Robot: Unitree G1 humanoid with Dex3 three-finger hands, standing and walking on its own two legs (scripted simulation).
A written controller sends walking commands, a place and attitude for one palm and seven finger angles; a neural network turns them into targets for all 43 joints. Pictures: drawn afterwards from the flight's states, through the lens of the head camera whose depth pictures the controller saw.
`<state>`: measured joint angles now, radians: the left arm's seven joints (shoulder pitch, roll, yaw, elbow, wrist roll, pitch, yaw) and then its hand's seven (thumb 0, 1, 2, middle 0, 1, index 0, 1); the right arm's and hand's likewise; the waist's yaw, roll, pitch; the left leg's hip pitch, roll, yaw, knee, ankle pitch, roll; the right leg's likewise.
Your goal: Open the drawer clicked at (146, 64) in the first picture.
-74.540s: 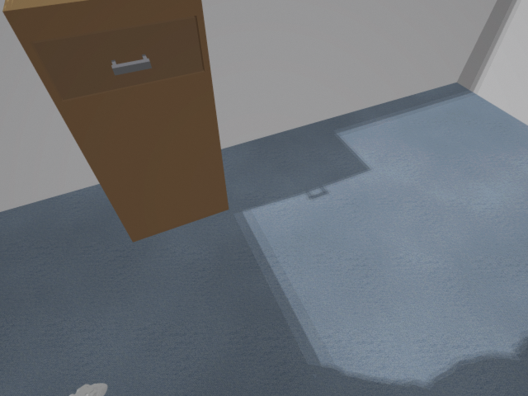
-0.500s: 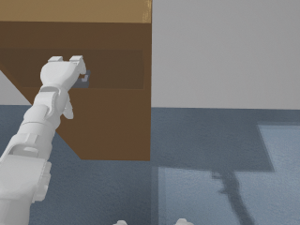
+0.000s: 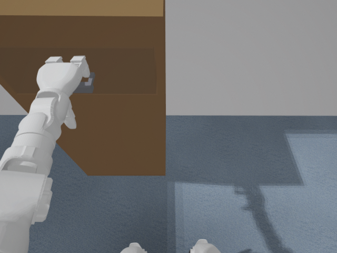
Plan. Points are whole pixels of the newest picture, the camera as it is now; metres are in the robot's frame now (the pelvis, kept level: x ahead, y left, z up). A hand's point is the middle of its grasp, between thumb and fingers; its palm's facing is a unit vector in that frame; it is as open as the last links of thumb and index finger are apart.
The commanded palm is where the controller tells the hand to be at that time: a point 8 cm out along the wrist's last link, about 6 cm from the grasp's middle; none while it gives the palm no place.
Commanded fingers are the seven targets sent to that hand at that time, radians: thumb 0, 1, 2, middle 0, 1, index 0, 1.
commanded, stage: lift the hand off the handle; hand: left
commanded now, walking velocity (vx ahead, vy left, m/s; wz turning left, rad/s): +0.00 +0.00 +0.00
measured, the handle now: (74, 81) +0.53 +0.24 +0.08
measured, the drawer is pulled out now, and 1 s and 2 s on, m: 0.00 0.00 0.00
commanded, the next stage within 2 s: draw the hand back to the body in 1.60 s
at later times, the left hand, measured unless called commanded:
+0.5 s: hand (70, 92) +0.48 +0.24 +0.08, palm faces -0.02 +0.02 -1.00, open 13.7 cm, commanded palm +0.48 +0.24 +0.13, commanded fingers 0.00 -0.50 0.30 -0.30 -1.20 -0.30 -1.20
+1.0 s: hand (66, 85) +0.48 +0.24 +0.10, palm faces -0.06 -0.01 -1.00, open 13.1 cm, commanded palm +0.48 +0.24 +0.20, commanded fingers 0.00 -0.50 0.30 -0.30 -1.20 -0.30 -1.20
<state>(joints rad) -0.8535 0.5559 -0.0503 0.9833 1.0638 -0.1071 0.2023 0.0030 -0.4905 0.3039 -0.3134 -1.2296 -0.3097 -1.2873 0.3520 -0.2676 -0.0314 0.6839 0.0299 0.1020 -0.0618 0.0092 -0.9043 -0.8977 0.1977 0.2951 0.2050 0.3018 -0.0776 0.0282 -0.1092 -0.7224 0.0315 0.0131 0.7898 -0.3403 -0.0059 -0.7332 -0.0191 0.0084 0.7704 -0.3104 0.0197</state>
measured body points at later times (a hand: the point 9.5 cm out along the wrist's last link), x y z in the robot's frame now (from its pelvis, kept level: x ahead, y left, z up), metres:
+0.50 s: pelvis -0.02 +0.00 -0.01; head +0.07 +0.00 +0.43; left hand +0.48 +0.23 +0.14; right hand +0.03 -0.28 -0.13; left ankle +0.02 +0.13 -0.70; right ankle +0.03 -0.13 -0.70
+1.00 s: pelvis +0.02 +0.01 +0.02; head +0.09 +0.00 +0.46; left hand +0.48 +0.24 +0.16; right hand +0.08 -0.26 -0.12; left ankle +0.02 +0.13 -0.70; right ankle +0.03 -0.13 -0.70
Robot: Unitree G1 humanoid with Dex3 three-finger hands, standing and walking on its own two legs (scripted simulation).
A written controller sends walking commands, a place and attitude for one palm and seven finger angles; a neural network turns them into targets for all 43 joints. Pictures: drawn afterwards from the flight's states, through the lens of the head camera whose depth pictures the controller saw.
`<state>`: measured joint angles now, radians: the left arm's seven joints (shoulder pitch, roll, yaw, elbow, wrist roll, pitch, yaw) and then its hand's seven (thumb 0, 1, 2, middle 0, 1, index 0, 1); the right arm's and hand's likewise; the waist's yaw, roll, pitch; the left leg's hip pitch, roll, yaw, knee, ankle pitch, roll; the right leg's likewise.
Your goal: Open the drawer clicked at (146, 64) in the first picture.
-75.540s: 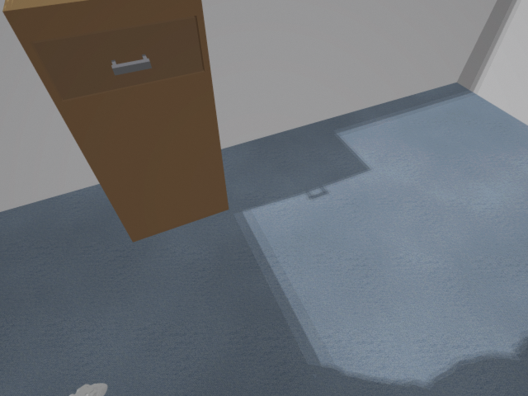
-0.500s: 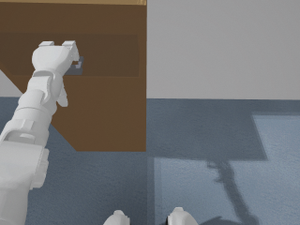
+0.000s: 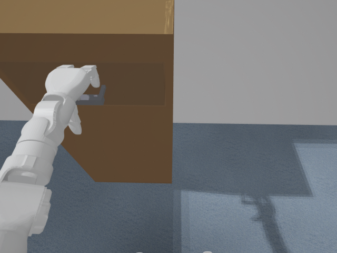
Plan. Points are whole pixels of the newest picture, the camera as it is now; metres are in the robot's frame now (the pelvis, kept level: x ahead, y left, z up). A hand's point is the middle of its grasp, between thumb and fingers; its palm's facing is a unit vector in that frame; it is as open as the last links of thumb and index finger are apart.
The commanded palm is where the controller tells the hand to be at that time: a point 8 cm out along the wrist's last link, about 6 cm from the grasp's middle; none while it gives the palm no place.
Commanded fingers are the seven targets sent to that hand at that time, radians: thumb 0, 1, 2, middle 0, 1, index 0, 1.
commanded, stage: lift the hand off the handle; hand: left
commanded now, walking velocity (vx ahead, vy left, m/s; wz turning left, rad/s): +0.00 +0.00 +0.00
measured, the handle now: (86, 94) +0.51 +0.23 +0.06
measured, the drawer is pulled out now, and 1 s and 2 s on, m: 0.00 0.00 0.00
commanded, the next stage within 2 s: draw the hand back to the body in 0.60 s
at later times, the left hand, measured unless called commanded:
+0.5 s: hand (65, 67) +0.46 +0.22 +0.19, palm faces -0.02 +0.00 -1.00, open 13.2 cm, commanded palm +0.45 +0.23 +0.26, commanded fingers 0.00 -0.50 0.30 -0.30 -1.20 -0.30 -1.20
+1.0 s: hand (55, 76) +0.43 +0.23 +0.19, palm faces +0.05 -0.03 -1.00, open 13.8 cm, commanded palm +0.38 +0.24 +0.25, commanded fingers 0.00 -0.50 0.30 -0.30 -1.20 -0.30 -1.20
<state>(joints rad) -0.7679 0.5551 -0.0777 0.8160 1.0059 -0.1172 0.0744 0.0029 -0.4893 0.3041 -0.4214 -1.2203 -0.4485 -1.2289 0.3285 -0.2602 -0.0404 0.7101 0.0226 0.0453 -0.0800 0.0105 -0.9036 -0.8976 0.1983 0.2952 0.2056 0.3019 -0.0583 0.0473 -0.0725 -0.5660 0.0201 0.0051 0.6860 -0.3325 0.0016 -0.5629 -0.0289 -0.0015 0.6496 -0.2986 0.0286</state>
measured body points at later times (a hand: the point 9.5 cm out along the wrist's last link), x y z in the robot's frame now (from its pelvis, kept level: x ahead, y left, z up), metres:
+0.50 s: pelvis +0.02 -0.01 +0.01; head +0.05 -0.04 +0.46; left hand +0.46 +0.21 +0.24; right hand +0.15 -0.27 -0.12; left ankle +0.00 +0.12 -0.72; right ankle +0.01 -0.14 -0.72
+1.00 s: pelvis +0.02 -0.01 +0.02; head +0.04 -0.05 +0.47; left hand +0.42 +0.23 +0.24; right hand +0.13 -0.27 -0.11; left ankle +0.00 +0.12 -0.72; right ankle +0.01 -0.14 -0.72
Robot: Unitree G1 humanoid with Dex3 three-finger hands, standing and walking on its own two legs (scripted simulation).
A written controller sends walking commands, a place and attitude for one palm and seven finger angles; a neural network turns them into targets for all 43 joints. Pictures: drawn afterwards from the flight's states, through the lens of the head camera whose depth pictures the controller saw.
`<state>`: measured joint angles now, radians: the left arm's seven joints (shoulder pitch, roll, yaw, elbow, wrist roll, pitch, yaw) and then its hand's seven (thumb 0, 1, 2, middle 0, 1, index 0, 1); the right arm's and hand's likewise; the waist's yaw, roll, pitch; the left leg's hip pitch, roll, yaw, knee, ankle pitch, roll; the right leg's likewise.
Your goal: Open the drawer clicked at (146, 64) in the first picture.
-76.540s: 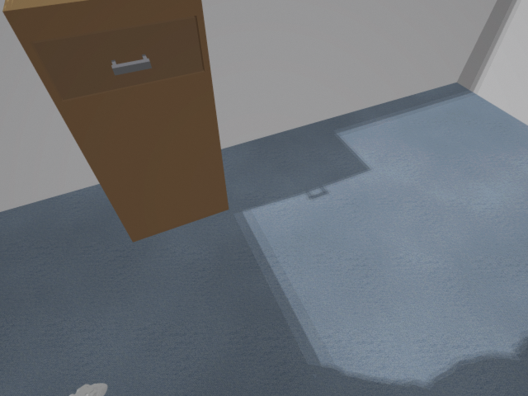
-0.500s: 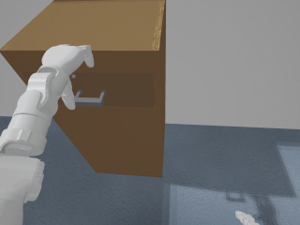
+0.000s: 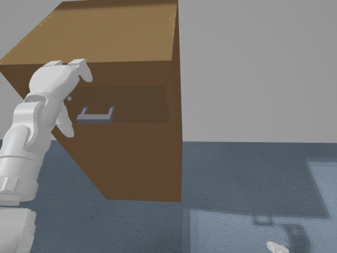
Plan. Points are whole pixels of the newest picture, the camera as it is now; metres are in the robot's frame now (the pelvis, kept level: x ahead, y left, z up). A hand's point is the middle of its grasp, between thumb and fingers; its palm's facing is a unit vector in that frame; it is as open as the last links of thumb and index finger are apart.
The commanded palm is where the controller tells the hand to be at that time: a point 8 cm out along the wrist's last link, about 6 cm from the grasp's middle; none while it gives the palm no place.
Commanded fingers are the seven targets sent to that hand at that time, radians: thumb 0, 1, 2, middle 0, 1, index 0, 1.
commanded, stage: draw the hand back to the body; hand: left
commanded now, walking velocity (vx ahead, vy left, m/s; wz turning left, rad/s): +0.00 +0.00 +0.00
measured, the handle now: (96, 114) +0.49 +0.24 +0.04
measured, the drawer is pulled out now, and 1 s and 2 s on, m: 0.00 0.00 0.00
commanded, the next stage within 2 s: step back with the hand held close in 1.30 s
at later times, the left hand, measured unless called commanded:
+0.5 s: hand (47, 124) +0.29 +0.21 +0.22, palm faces +0.33 -0.89 -0.32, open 13.4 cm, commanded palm +0.24 +0.26 +0.23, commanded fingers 0.00 -0.12 0.47 -0.27 -0.95 -0.27 -0.95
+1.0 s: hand (16, 178) +0.19 +0.22 +0.22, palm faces +0.45 -0.81 -0.39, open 9.5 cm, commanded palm +0.13 +0.27 +0.23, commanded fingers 0.00 0.76 0.84 -0.21 -0.39 -0.21 -0.39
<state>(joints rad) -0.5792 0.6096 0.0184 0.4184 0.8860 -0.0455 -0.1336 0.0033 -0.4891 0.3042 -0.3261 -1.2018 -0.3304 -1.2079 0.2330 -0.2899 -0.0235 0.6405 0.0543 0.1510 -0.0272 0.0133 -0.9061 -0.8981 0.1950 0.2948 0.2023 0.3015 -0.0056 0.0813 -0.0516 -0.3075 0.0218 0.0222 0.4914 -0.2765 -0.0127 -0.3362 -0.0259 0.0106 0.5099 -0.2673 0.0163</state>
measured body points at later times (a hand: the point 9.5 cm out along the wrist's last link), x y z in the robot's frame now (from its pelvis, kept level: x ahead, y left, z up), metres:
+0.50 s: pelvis +0.01 -0.01 +0.01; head +0.00 -0.02 +0.46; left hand +0.27 +0.26 +0.24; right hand +0.23 -0.19 -0.07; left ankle -0.02 +0.13 -0.74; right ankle -0.01 -0.13 -0.74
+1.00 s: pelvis +0.01 -0.02 +0.01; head -0.01 -0.04 +0.45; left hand +0.16 +0.26 +0.24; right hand +0.20 -0.24 -0.08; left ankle -0.02 +0.13 -0.74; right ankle -0.01 -0.13 -0.74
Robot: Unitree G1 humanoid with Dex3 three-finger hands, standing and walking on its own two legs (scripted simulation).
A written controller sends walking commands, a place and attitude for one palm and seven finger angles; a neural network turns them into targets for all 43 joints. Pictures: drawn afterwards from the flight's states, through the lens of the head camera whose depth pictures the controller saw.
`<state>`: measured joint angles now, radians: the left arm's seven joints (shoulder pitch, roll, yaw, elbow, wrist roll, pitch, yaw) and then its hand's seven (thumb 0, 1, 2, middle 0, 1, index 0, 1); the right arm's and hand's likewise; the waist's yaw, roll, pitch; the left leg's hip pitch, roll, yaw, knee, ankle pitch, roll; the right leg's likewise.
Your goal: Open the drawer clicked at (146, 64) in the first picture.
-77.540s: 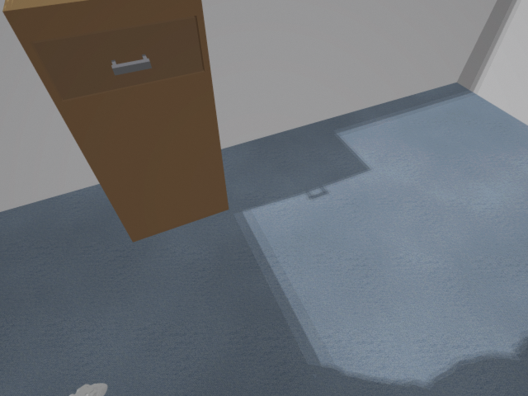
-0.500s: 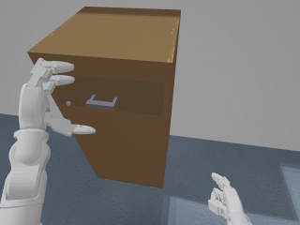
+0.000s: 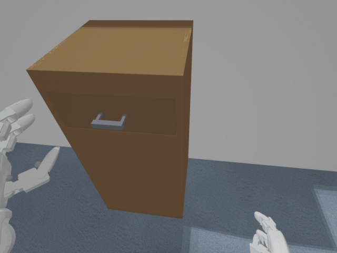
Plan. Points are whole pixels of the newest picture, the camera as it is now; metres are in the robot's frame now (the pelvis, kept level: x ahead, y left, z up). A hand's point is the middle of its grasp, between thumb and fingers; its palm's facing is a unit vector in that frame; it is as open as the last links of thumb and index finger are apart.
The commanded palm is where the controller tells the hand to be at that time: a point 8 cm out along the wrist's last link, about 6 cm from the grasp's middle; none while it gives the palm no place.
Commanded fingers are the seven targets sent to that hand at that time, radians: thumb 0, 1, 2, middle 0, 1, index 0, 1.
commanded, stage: draw the hand back to the body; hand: left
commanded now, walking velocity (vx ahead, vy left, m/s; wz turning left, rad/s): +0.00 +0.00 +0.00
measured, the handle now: (110, 120) +0.48 +0.25 +0.04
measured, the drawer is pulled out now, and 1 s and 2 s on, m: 0.00 0.00 0.00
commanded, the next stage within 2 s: step back with the hand held close in 0.30 s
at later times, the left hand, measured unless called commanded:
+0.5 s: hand (21, 176) +0.17 +0.25 +0.22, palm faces +0.48 -0.79 -0.39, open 7.4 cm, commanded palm +0.10 +0.29 +0.23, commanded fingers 0.00 0.90 0.90 -0.20 -0.30 -0.20 -0.30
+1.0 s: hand out of the picture +0.11 +0.26 +0.21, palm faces +0.44 -0.76 -0.48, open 7.4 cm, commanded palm +0.05 +0.31 +0.23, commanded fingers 0.00 0.90 0.90 -0.20 -0.30 -0.20 -0.30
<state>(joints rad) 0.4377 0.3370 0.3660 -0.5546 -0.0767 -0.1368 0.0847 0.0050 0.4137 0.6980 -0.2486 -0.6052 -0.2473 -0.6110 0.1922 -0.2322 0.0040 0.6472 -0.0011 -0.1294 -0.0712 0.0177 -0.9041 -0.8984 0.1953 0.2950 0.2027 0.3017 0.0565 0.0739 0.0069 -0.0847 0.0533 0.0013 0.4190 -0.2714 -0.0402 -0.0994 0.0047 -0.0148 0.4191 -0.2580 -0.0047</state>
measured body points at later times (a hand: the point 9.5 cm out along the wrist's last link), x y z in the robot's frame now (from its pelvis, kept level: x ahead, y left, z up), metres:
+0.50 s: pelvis -0.02 +0.00 +0.00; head -0.03 -0.02 +0.45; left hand +0.14 +0.29 +0.24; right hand +0.18 -0.21 -0.08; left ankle -0.03 +0.15 -0.74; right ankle -0.02 -0.12 -0.74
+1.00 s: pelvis -0.08 +0.02 -0.01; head -0.06 +0.03 +0.44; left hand +0.08 +0.30 +0.23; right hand +0.10 -0.21 -0.09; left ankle -0.03 +0.15 -0.74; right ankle -0.02 -0.12 -0.74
